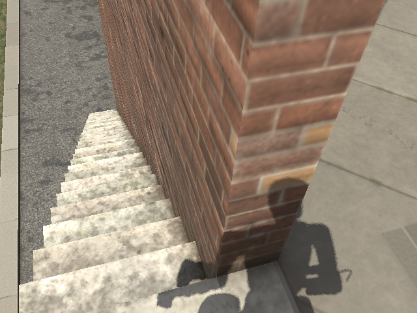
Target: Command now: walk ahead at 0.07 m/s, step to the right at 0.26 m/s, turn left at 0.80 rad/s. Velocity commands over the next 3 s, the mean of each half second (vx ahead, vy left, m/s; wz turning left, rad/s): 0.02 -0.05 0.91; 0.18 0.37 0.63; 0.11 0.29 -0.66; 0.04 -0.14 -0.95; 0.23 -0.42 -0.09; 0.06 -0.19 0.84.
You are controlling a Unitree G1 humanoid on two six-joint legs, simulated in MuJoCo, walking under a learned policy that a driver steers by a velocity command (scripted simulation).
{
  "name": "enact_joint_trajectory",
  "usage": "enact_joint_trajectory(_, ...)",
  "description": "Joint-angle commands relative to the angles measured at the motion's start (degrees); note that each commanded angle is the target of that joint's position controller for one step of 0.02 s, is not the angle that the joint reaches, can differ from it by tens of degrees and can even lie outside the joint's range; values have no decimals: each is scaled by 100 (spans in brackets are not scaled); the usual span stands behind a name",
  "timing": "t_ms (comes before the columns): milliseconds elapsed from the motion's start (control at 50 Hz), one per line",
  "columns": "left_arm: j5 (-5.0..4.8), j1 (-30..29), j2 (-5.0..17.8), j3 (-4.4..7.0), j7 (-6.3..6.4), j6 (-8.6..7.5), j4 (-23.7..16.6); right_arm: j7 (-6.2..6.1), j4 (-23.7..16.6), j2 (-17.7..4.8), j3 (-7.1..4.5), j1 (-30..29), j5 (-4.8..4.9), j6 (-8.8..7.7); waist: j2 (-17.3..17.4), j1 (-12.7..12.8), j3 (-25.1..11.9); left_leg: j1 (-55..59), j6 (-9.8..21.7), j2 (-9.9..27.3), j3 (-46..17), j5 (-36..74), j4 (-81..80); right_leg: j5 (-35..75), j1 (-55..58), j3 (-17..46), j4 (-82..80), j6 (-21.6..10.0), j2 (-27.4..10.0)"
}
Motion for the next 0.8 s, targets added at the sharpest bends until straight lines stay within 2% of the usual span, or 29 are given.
enact_joint_trajectory(20, -66, -176, 1072, 283, 145, -168, -316, -60, -335, -701, -195, 235, 78, 23, 9, -120, -128, 162, 46, -73, 44, 281, -329, 4773, 204, 357, 376, -981, -1930)
enact_joint_trajectory(40, -96, -424, 1118, 291, 186, -221, -432, -135, -226, -847, -285, 621, 146, -4, 4, -369, -233, 833, 144, -233, 69, 571, -585, 5286, -243, 158, 916, -588, -1711)
enact_joint_trajectory(60, -213, -1023, 1043, 252, 164, -274, -804, -286, 142, -1108, -395, 1587, 178, -48, 247, -908, -464, 2153, 425, -276, -201, 2134, -1253, 5874, -1203, -115, 1931, 235, -1165)
enact_joint_trajectory(80, -89, -1014, 666, 123, 91, -337, -1027, -470, 252, -1862, -592, 2079, 228, -136, 1416, -1055, -943, 3678, 1444, 982, -2405, 4965, -1578, 2346, -2738, 65, 4292, 1172, -244)
enact_joint_trajectory(100, -88, -866, 416, 75, -85, -278, -1342, -511, 559, -1877, -476, 2978, 23, -245, 1190, -890, -2270, 4487, 2237, 2276, -4542, 4453, -2174, -2174, -3516, 1749, 5808, 1668, 384)
enact_joint_trajectory(120, -274, -986, 388, 51, -121, -266, -1455, -613, 687, -1834, -641, 2490, -365, -459, -11, -660, -815, 3183, 1638, 2154, -4367, 2797, -2284, -1949, -4017, 2803, 6075, 1526, -77)
enact_joint_trajectory(140, -259, -694, 683, 112, 9, -338, -1322, -543, 433, -1500, -658, 1550, -217, -564, 207, -397, -33, 2412, 1648, 1721, -3748, 2172, -2490, -1624, -4305, 2675, 6444, 1314, -163)
enact_joint_trajectory(160, -87, -228, 984, 198, 158, -353, -1277, -456, 247, -1071, -549, 606, -56, -541, 215, 68, -383, 1935, 1706, 1405, -3338, 2459, -2607, -1462, -3883, 2506, 6197, 1060, -260)
enact_joint_trajectory(180, -11, 19, 843, 126, 299, -346, -1303, -426, 64, -771, -450, -75, 31, -483, 225, 407, -382, 1144, 1624, 1154, -2928, 2832, -2711, -1402, -3184, 2359, 5686, 907, -461)
enact_joint_trajectory(200, -15, 23, 644, 40, 359, -306, -1380, -371, -15, -838, -444, -341, 41, -424, 176, 596, -403, 475, 1351, 836, -2584, 2848, -2716, -1259, -2322, 2221, 5163, 866, -496)
enact_joint_trajectory(240, -184, 409, 284, -95, 282, -197, -1367, -361, -79, -1360, -626, -456, 24, -422, 248, 823, -422, 21, 1066, 326, -2143, 2412, -2647, -601, -1331, 1524, 3535, 987, -327)
enact_joint_trajectory(280, -347, 211, 154, -159, 135, -147, -1430, -367, -20, -1744, -834, 112, 5, -347, 612, 466, -384, 381, 1021, 223, -2268, 2144, -2581, -385, -965, 1304, 2483, 1079, -14)
enact_joint_trajectory(320, -473, 368, 391, -59, 14, -275, -1452, -347, -135, -1765, -872, 184, 27, -214, 685, 480, -448, 800, 955, 288, -2640, 2044, -2193, 441, -754, 1290, 1473, 902, 119)
enact_joint_trajectory(360, -471, 479, 536, 25, -25, -480, -1552, -377, -289, -1474, -721, 61, 53, -65, 435, 655, -579, 727, 642, 68, -3005, 1194, -1781, 1423, -304, 1383, 505, 471, -78)
enact_joint_trajectory(380, -387, 539, 853, 121, -10, -603, -1622, -410, -310, -1069, -597, 571, 68, 11, -57, 531, -687, 500, 76, -481, -2762, -69, -1072, 2953, 71, 2293, 174, -329, -1217)
enact_joint_trajectory(400, -142, 344, 1454, 207, 29, -712, -1745, -447, -443, -679, -430, 1298, 37, 33, -1288, 114, -858, -852, -826, -1222, -2166, -1940, 74, 5652, 1032, 4477, 322, -2129, -3491)
enact_joint_trajectory(420, 61, 399, 1154, 138, 135, -721, -1535, -510, -217, -873, -397, 1185, -190, 189, -1027, 223, -140, -1666, -1241, -416, -2243, -1620, 1035, 4795, 615, 4704, -335, -2054, -3997)
enact_joint_trajectory(440, -185, 337, 1068, 197, 237, -716, -1434, -571, -111, -1011, -468, 951, -192, 289, -510, 319, 24, -1627, -1363, -198, -1965, -1086, 1581, 3563, 515, 3798, -327, -1462, -3279)
enact_joint_trajectory(460, -319, -110, 929, 168, 257, -749, -1533, -590, 6, -1212, -545, 1208, -146, 321, -528, 102, -120, -1377, -1461, -159, -1743, -587, 1947, 2771, 244, 2965, -193, -894, -2686)
enact_joint_trajectory(480, -360, -486, 692, 95, 265, -797, -1667, -510, 196, -1344, -585, 1304, -100, 345, -617, 19, -114, -1150, -1524, -103, -1718, -188, 2156, 2862, -149, 2222, -65, -553, -2323)
enact_joint_trajectory(500, -309, -427, 697, 109, 321, -817, -1695, -399, 195, -1208, -506, 1328, -175, 380, -617, 46, -96, -816, -1573, -49, -1606, -23, 2286, 3158, -471, 1734, 44, -458, -2176)
enact_joint_trajectory(580, 23, 433, 926, 295, 401, -862, -1435, 32, 158, -891, -288, 909, 32, 565, -635, 511, 102, -1394, -1879, 499, -1617, 399, 2431, 3407, -67, 1168, 20, -807, -2581)
enact_joint_trajectory(640, 96, 993, 830, 317, 363, -811, -1090, 23, 82, -821, -226, 687, 13, 664, -621, 729, 103, -1716, -2111, 806, -1683, 609, 2428, 2629, 447, 992, -210, -778, -2812)
enact_joint_trajectory(660, 91, 1050, 960, 356, 355, -840, -1015, 29, 37, -738, -207, 578, -38, 677, -630, 692, 349, -1735, -2135, 875, -1605, 542, 2321, 2605, 314, 774, -219, -714, -2747)
enact_joint_trajectory(680, -263, 1754, 1176, 431, 584, -164, -225, 55, -638, -1274, -535, -1050, -87, 858, 116, 838, 700, -1644, -1433, 465, -868, 75, 1709, 4273, -22, 776, 387, -32, -2702)
enact_joint_trajectory(700, 85, 1236, 1326, 435, 326, -668, -948, 129, -164, -508, -123, 551, 34, 734, -1375, 680, 253, -1565, -1897, 788, -1419, 501, 1999, 3434, 360, 441, -195, -805, -2814)
enact_joint_trajectory(740, 176, 1144, 953, 373, 348, -852, -876, 106, 60, -717, -205, 297, 32, 720, -1052, 723, 567, -1513, -1984, 865, -1490, 582, 1982, 2259, 79, 515, -568, -827, -2934)
enact_joint_trajectory(760, 176, 1283, 895, 353, 373, -872, -815, 16, 26, -655, -213, 13, 23, 743, -769, 773, 712, -1567, -1996, 766, -1381, 537, 1995, 1895, 76, 497, -753, -803, -2946)
enact_joint_trajectory(800, 98, 1143, 1028, 377, 392, -837, -802, -34, 12, -592, -194, -178, -71, 729, -782, 681, 672, -1278, -1902, 830, -1499, 307, 1269, 1615, 32, 244, -874, -610, -2963)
